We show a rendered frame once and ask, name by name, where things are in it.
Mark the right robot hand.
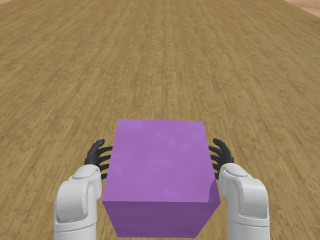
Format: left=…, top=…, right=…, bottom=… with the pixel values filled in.
left=208, top=138, right=234, bottom=180

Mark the right robot forearm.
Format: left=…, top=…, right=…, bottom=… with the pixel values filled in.
left=218, top=163, right=271, bottom=240

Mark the carton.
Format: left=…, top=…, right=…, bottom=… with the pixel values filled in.
left=102, top=119, right=221, bottom=238

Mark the left robot hand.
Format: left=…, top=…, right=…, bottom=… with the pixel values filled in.
left=84, top=139, right=113, bottom=180

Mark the left robot forearm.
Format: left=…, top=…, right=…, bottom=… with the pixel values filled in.
left=53, top=164, right=103, bottom=240

